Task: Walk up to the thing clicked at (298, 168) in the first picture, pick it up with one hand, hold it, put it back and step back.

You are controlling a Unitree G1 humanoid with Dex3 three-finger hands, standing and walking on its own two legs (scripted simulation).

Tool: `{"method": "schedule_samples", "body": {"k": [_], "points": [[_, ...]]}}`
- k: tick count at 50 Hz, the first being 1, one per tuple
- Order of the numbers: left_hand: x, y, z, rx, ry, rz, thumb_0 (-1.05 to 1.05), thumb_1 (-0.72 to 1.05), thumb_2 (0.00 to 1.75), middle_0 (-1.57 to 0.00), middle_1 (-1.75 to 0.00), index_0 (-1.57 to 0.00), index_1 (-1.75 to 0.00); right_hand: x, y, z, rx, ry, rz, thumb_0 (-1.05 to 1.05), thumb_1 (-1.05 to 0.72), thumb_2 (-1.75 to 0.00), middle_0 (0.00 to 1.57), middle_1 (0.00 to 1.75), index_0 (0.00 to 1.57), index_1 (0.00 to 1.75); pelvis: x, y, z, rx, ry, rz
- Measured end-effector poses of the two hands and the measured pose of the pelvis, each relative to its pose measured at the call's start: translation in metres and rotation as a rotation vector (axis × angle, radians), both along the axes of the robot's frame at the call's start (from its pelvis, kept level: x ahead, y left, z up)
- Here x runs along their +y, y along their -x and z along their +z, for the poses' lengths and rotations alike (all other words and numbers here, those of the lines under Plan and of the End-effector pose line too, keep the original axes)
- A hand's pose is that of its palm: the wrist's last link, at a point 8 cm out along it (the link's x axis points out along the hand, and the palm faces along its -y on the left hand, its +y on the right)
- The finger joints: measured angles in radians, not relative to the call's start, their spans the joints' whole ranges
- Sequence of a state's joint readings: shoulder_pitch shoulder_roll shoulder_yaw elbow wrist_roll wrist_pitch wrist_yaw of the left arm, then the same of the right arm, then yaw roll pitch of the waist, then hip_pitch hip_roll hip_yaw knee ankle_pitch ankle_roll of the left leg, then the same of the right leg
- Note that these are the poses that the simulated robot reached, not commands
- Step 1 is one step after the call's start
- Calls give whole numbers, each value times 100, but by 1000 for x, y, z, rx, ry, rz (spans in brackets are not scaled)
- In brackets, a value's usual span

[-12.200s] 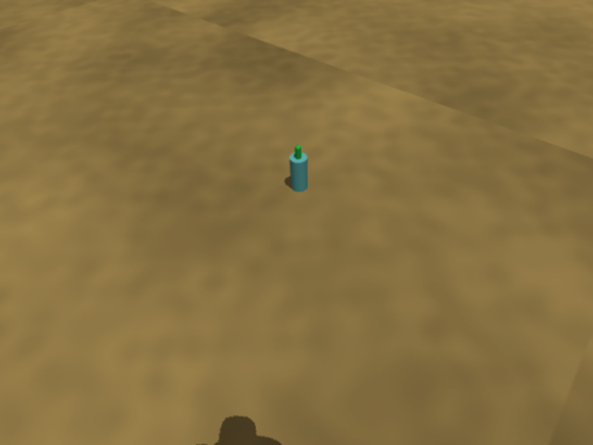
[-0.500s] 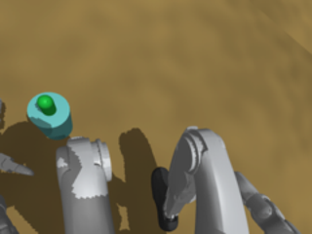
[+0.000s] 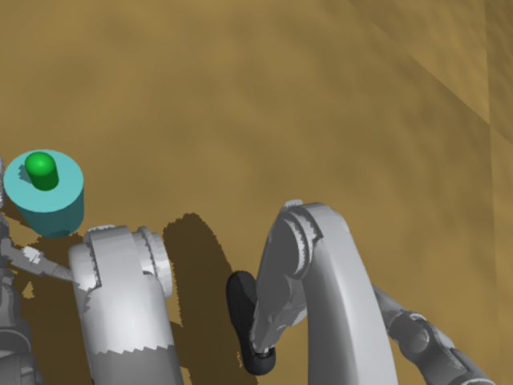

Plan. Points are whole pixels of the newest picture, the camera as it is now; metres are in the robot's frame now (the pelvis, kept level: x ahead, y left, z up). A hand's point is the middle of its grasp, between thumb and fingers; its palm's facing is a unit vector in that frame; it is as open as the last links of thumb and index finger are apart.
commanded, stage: close in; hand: left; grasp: from the side
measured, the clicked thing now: (49, 193) +0.40 +0.24 -0.16
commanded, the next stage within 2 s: close in 0.16 s
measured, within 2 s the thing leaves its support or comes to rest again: leaves its support in 1.38 s
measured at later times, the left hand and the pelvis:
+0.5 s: hand (50, 216) +0.38 +0.24 -0.18, palm faces +0.18 -0.98 +0.01, open 14.3 cm; pelvis +0.00 +0.00 +0.00, yaw -1 degrees
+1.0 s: hand (45, 209) +0.39 +0.24 -0.18, palm faces +0.19 -0.98 +0.00, open 11.0 cm; pelvis +0.00 +0.01 +0.00, yaw -2 degrees
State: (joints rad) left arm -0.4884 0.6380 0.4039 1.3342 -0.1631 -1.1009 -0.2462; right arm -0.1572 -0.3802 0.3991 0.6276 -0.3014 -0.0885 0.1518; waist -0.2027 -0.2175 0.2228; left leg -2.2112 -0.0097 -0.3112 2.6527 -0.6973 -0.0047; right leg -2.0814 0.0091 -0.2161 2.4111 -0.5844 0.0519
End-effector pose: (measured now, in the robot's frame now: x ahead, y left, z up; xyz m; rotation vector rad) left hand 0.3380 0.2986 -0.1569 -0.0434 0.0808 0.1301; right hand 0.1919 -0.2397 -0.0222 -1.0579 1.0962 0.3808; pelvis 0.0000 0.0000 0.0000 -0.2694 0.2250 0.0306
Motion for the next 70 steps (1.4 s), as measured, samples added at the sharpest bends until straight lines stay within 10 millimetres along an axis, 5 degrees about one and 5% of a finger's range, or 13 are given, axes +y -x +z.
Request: {"method": "schedule_samples", "body": {"k": [17, 31, 58, 70], "points": [[-15, -3, -15, -9, -20, 19, -1, -48, 8, -9, -9, -9, -9, 3, 13, 1, 81, 42, 10, 0, -91, -90, 21, 30, 21, 30, 2, 1, 1, -12, 26, -12], [-10, -10, -17, -20, -47, 49, -1, 9, 42, -41, -38, -41, -38, 8, 7, 3, 87, 54, 33, 0, -89, -90, 21, 30, 20, 30, 5, 1, 1, -15, 39, -21], [-8, -18, -19, -47, -44, 34, -2, -36, 79, -60, -88, -64, -89, 7, 3, 9, 105, 71, 23, 0, -91, -91, 21, 30, 20, 30, 5, -1, 4, -5, 52, -31], [-11, 10, -7, 24, -39, 20, -2, -44, 90, -60, -94, -64, -95, 12, -8, 4, 76, 13, -18, 0, -93, -91, 21, 30, 20, 30, 1, -5, 12, 37, 34, -14]]}}
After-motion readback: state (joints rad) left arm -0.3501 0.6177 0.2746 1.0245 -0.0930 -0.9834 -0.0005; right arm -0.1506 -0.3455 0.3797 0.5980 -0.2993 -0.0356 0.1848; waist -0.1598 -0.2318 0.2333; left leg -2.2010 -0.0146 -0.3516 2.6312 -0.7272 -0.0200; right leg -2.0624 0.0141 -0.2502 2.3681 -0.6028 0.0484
